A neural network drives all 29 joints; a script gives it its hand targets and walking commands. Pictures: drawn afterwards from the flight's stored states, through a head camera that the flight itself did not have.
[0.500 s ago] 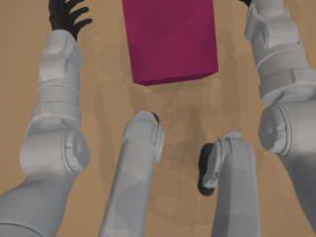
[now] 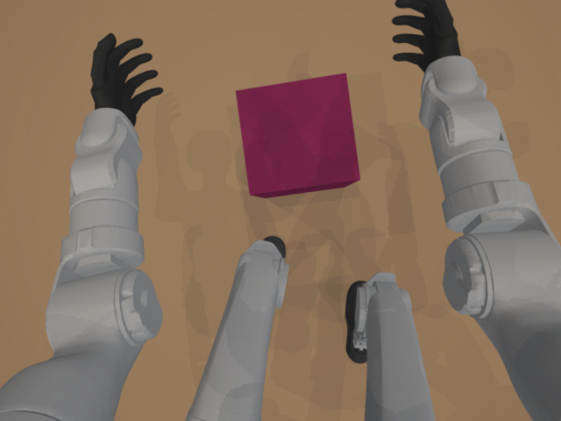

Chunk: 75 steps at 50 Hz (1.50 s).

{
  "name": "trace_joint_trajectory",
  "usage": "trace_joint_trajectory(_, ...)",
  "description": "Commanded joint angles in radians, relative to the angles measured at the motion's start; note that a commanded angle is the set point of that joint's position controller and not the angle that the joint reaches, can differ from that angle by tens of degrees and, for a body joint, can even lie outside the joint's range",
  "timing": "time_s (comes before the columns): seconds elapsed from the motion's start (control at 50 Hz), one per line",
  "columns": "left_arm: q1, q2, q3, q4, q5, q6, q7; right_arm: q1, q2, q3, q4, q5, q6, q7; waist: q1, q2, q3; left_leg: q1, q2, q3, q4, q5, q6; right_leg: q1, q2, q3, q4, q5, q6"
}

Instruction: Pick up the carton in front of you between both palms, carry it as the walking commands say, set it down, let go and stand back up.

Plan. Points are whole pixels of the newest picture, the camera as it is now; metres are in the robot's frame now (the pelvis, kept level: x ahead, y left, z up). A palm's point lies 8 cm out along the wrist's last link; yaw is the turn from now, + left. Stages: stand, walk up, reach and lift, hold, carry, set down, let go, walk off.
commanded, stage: set down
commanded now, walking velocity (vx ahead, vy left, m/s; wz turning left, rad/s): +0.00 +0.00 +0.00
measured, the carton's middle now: (298, 146) +0.48 +0.10 -0.45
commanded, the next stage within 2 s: let go in 0.12 s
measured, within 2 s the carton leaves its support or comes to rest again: neither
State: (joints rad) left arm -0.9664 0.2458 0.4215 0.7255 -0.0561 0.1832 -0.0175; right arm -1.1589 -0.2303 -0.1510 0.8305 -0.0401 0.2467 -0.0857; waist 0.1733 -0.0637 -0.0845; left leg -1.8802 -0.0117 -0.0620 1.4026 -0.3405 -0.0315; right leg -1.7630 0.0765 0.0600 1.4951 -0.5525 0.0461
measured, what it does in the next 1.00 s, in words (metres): rises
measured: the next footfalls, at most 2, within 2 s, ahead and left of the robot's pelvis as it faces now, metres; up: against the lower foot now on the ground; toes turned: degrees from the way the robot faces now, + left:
none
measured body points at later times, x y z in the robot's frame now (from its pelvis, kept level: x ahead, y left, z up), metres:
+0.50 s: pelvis +0.04 +0.02 +0.13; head +0.28 +0.05 +0.51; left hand +0.37 +0.30 +0.02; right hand +0.44 -0.11 +0.01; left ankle +0.12 +0.13 -0.54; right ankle +0.05 -0.13 -0.54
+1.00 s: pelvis +0.10 +0.00 +0.20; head +0.17 -0.01 +0.64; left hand +0.25 +0.24 +0.12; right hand +0.32 -0.21 +0.11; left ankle +0.11 +0.13 -0.54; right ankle +0.05 -0.13 -0.54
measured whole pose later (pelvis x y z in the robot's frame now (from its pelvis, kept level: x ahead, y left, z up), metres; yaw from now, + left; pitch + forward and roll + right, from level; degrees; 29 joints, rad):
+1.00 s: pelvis +0.10 +0.00 +0.20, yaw +3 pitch +6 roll +1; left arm 0.23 0.20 0.03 0.40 -0.01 0.02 -0.07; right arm 0.12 -0.17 -0.08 0.50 -0.05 0.00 0.01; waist 0.05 0.01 0.04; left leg -0.38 -0.02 -0.06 0.45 -0.18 -0.02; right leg -0.25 0.00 0.08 0.48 -0.33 0.01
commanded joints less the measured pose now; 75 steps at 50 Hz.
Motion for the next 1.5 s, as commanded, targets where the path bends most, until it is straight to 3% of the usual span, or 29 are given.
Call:
trace_joint_trajectory(0.0, -0.152, 0.124, 0.015, -0.109, 0.016, -0.027, -0.006, -0.216, -0.065, -0.021, -0.092, -0.012, -0.030, 0.008, 0.060, -0.032, -0.972, 0.862, -0.049, 0.175, -0.136, 0.429, -0.038, 0.341, 0.066, -0.128, -0.240, 0.197, 0.012)
trace_joint_trajectory(0.16, -0.077, 0.096, 0.019, -0.099, 0.061, -0.055, -0.024, -0.126, -0.035, -0.051, -0.079, -0.043, -0.061, 0.024, 0.046, -0.020, -0.939, 0.990, -0.043, 0.160, -0.278, 0.474, -0.030, 0.462, 0.054, -0.110, -0.394, 0.262, 0.016)
trace_joint_trajectory(0.3, 0.196, 0.095, -0.045, -0.184, 0.121, -0.068, -0.084, 0.202, 0.076, -0.070, -0.227, -0.100, -0.079, -0.032, 0.011, 0.002, -0.982, 1.238, -0.047, 0.143, -0.395, 0.589, -0.007, 0.644, 0.057, -0.099, -0.547, 0.392, 0.025)
trace_joint_trajectory(0.4, 0.385, 0.111, -0.122, -0.269, 0.128, -0.085, -0.120, 0.396, 0.113, -0.055, -0.385, -0.099, -0.108, -0.059, -0.001, 0.042, -0.823, 1.391, -0.034, 0.113, -0.499, 0.504, 0.011, 0.708, 0.045, -0.100, -0.664, 0.308, 0.025)
trace_joint_trajectory(0.46, 0.493, 0.102, -0.176, -0.286, 0.107, -0.103, -0.127, 0.503, 0.119, -0.037, -0.419, -0.085, -0.131, -0.052, -0.011, 0.065, -0.700, 1.468, -0.025, 0.085, -0.566, 0.438, 0.015, 0.732, 0.033, -0.101, -0.722, 0.242, 0.020)
trace_joint_trajectory(0.56, 0.703, 0.074, -0.254, -0.309, 0.068, -0.135, -0.116, 0.719, 0.090, -0.022, -0.392, -0.069, -0.178, -0.014, -0.045, 0.102, -0.549, 1.612, -0.010, 0.028, -0.666, 0.395, 0.008, 0.789, 0.023, -0.104, -0.791, 0.198, -0.002)
trace_joint_trajectory(0.68, 0.921, 0.039, -0.322, -0.374, 0.040, -0.172, -0.083, 0.948, 0.048, -0.010, -0.362, -0.059, -0.232, 0.027, -0.074, 0.138, -0.409, 1.778, -0.002, 0.001, -0.764, 0.479, -0.008, 0.928, 0.015, -0.093, -0.887, 0.228, -0.029)
trace_joint_trajectory(0.76, 1.044, 0.026, -0.355, -0.416, 0.033, -0.189, -0.061, 1.069, 0.026, 0.002, -0.371, -0.047, -0.260, 0.050, -0.091, 0.133, -0.322, 1.855, -0.004, 0.000, -0.814, 0.549, -0.015, 1.067, 0.010, -0.084, -0.965, 0.280, -0.035)
trace_joint_trajectory(0.82, 1.107, 0.029, -0.363, -0.429, 0.035, -0.194, -0.050, 1.142, 0.011, 0.017, -0.385, -0.036, -0.272, 0.065, -0.108, 0.102, -0.238, 1.858, -0.013, 0.017, -0.859, 0.533, -0.019, 1.197, 0.000, -0.076, -1.026, 0.328, -0.034)
trace_joint_trajectory(0.92, 1.163, 0.044, -0.358, -0.426, 0.039, -0.186, -0.047, 1.242, -0.010, 0.052, -0.413, -0.010, -0.265, 0.087, -0.141, 0.034, -0.109, 1.860, -0.039, 0.051, -0.938, 0.463, -0.007, 1.383, -0.026, -0.050, -1.110, 0.427, -0.022)
trace_joint_trajectory(1.02, 1.174, 0.068, -0.348, -0.402, 0.049, -0.156, -0.053, 1.315, -0.022, 0.081, -0.451, 0.016, -0.235, 0.112, -0.164, -0.016, 0.001, 1.903, -0.063, 0.072, -0.966, 0.399, 0.004, 1.434, -0.058, -0.025, -1.165, 0.478, -0.012)
trace_joint_trajectory(1.28, 1.186, 0.087, -0.328, -0.377, 0.070, -0.091, -0.051, 1.332, -0.046, 0.103, -0.499, 0.038, -0.162, 0.139, -0.154, 0.018, 0.091, 1.947, -0.080, 0.079, -0.963, 0.414, 0.014, 1.498, -0.066, -0.011, -1.165, 0.622, 0.002)
trace_joint_trajectory(1.3, 1.169, 0.127, -0.314, -0.426, 0.088, -0.042, -0.027, 1.387, -0.031, 0.112, -0.440, 0.053, -0.189, 0.117, -0.153, 0.036, 0.038, 1.888, -0.110, 0.088, -0.929, 0.398, 0.010, 1.566, -0.069, -0.006, -1.119, 0.754, 0.005)
trace_joint_trajectory(1.34, 1.185, 0.110, -0.333, -0.410, 0.081, -0.031, -0.011, 1.372, -0.042, 0.118, -0.449, 0.050, -0.196, 0.102, -0.167, -0.008, 0.036, 1.848, -0.106, 0.084, -0.929, 0.385, 0.016, 1.574, -0.070, -0.007, -1.093, 0.816, 0.012)
trace_joint_trajectory(1.48, 1.185, 0.084, -0.357, -0.431, 0.071, -0.013, 0.008, 1.372, -0.053, 0.098, -0.436, 0.036, -0.192, 0.098, -0.169, 0.028, 0.039, 1.867, -0.088, 0.075, -0.930, 0.447, 0.012, 1.521, -0.042, -0.032, -1.095, 0.703, -0.009)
